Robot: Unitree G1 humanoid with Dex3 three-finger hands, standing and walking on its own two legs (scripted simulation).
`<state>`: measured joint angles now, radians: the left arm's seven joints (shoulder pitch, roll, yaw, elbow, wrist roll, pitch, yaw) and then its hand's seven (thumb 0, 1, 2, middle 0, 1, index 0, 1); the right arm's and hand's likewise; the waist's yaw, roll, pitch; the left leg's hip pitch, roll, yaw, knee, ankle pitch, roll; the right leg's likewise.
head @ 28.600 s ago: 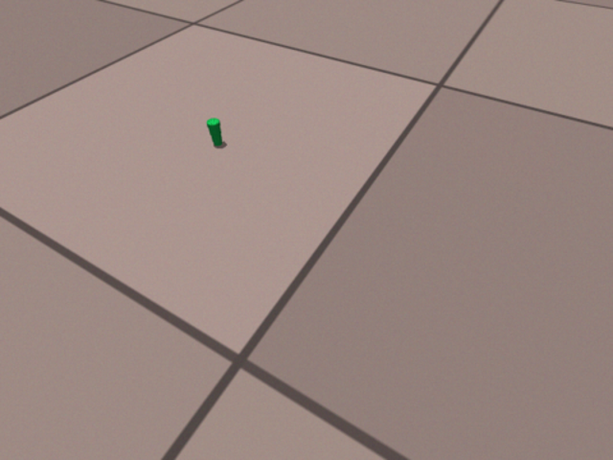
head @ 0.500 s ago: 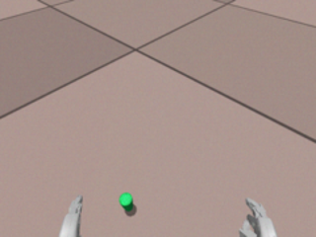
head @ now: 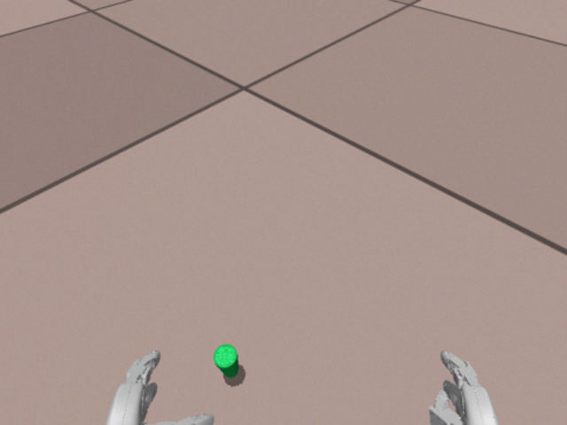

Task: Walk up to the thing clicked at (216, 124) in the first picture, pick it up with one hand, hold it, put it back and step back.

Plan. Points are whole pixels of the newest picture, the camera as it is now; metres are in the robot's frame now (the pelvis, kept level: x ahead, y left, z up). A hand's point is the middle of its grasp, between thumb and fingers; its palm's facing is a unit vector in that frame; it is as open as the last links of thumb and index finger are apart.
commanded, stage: stand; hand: left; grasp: from the side
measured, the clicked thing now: (228, 363) +0.42 +0.21 -0.65
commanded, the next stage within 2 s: none
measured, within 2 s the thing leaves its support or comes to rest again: neither
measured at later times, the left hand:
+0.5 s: hand out of the picture +0.07 +0.26 -0.12, palm faces +0.00 -0.94 -0.35, open 7.4 cm
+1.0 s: hand out of the picture +0.03 +0.26 -0.10, palm faces +0.00 -0.94 -0.35, open 7.4 cm
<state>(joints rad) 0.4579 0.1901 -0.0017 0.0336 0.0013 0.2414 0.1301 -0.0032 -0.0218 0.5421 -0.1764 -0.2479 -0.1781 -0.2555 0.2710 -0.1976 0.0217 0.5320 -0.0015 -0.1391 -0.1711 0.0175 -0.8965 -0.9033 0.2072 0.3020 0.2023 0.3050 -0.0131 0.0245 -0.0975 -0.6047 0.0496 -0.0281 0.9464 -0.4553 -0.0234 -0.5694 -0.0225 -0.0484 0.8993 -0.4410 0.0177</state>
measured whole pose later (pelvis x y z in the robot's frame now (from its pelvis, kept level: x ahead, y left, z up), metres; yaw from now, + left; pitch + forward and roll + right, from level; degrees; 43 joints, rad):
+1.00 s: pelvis -0.01 +0.01 +0.06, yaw +1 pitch -4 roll +0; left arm 0.16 0.33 0.01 1.14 0.03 -0.01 0.01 0.01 0.90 0.90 -0.20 -0.30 -0.20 -0.31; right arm 0.14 -0.31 -0.03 1.13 -0.03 0.01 0.00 0.01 -0.90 -0.90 0.21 0.30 0.20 0.30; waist 0.02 0.01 0.05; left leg -0.14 0.00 0.00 0.38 -0.17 -0.01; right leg -0.13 -0.06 -0.04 0.38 -0.19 0.03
